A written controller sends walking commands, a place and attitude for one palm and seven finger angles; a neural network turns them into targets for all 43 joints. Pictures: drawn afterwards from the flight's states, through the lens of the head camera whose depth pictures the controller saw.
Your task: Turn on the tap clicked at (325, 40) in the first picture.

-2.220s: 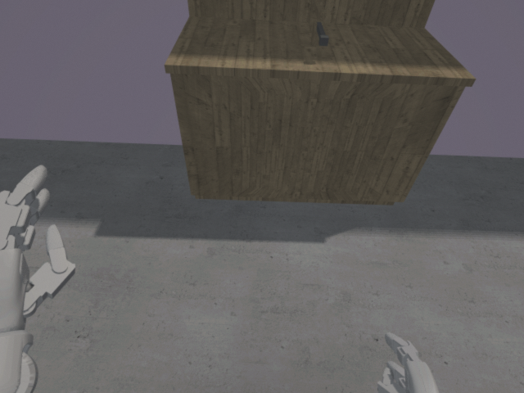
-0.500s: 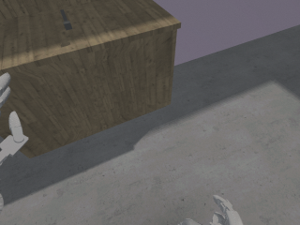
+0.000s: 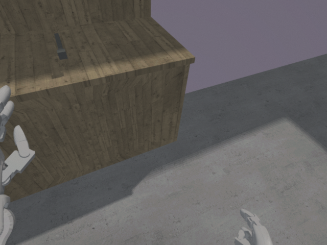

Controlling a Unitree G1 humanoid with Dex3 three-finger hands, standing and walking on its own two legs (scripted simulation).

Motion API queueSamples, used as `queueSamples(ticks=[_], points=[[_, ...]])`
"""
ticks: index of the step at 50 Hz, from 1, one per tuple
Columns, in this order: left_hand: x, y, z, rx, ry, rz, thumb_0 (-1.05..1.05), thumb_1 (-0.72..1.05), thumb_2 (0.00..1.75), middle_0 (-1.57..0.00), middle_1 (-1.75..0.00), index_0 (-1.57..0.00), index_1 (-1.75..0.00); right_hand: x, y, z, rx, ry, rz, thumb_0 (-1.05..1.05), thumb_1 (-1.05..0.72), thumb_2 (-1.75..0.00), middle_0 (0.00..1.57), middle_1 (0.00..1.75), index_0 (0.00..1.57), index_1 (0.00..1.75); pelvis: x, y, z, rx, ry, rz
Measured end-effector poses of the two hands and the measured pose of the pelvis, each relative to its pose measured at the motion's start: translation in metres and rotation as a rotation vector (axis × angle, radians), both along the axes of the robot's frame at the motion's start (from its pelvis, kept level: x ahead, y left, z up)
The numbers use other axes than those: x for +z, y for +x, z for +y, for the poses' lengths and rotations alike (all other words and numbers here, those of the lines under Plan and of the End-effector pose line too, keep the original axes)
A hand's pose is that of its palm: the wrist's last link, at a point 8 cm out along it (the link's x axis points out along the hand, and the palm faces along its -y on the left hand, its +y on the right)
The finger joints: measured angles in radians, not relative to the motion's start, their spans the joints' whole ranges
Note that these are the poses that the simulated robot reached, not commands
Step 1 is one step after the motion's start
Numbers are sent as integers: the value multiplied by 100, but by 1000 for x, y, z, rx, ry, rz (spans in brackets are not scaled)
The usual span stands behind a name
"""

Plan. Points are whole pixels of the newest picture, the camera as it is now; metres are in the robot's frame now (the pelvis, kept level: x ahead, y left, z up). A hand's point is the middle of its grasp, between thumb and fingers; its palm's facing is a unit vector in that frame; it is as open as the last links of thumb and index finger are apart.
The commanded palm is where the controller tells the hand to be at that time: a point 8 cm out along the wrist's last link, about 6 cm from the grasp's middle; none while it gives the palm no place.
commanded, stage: take the last steps up to it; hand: left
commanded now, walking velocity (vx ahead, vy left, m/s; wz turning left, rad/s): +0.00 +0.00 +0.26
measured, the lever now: (62, 54) +0.72 +0.41 +0.08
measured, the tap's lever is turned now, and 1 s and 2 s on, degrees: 0 0 0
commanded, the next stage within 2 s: come to a stop and stand still in 1.92 s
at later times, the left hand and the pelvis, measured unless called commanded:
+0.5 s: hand (52, 136) +0.27 +0.23 +0.18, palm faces +0.49 -0.80 -0.33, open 7.5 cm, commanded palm +0.20 +0.28 +0.19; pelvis +0.07 -0.02 +0.00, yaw +6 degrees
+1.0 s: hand (86, 107) +0.34 +0.19 +0.18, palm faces +0.49 -0.77 -0.42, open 7.4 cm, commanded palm +0.28 +0.23 +0.19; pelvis +0.15 -0.06 +0.01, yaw +7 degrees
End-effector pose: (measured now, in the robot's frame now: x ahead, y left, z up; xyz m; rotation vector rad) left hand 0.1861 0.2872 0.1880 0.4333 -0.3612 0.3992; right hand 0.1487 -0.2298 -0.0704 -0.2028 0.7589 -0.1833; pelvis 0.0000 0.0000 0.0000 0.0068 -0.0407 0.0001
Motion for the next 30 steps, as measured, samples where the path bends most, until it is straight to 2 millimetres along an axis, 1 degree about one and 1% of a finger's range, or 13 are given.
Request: queueSamples(ticks=[2,5,7,9,12,15,19,22,24,26,30], points=[[2,5,-6,-11,-13,5,1,89,89,-21,-30,-21,-30,1,12,17,56,37,-10,2,-91,-90,20,30,19,30,3,2,-2,19,-15,0],[17,1,-20,-40,25,-13,1,89,89,-21,-30,-21,-30,1,28,35,123,92,-33,2,-91,-90,20,30,20,30,5,6,-7,34,-26,8],[28,-5,-28,-42,81,-19,1,89,89,-21,-30,-21,-30,-1,36,41,152,126,-43,1,-91,-90,20,30,20,30,5,10,-13,41,-26,15],[37,-10,-33,-18,140,-16,1,89,89,-21,-30,-21,-30,-7,44,41,170,153,-42,1,-91,-90,20,30,20,30,3,14,-19,47,-24,19],[40,-14,-33,50,161,7,1,88,89,-22,-30,-21,-30,-17,51,31,176,163,-9,1,-91,-90,21,30,20,30,3,25,-27,64,-26,19],[30,-9,-27,119,96,34,1,88,89,-22,-30,-21,-30,-20,56,13,171,123,46,1,-91,-90,21,30,20,30,8,38,-31,79,2,30],[7,9,-18,172,-7,88,1,88,89,-21,-30,-21,-30,-13,66,-12,157,33,93,2,-91,-90,21,30,20,30,15,53,-30,99,23,41],[-4,25,-18,145,-45,95,1,89,89,-21,-30,-21,-30,-5,78,-25,145,-38,90,2,-91,-90,20,30,20,30,14,62,-26,116,17,40],[-4,34,-19,102,-40,64,1,89,89,-21,-30,-21,-30,-1,89,-30,131,-79,61,2,-91,-90,20,30,20,30,7,68,-20,112,6,34],[0,43,-20,58,-6,20,1,89,89,-21,-30,-21,-30,3,100,-31,96,-92,20,2,-91,-90,20,30,20,30,1,73,-17,96,16,22],[18,60,-21,14,80,-6,1,88,89,-21,-30,-21,-30,12,114,-19,74,-36,-32,2,-91,-90,20,30,19,30,5,84,-20,85,3,23]])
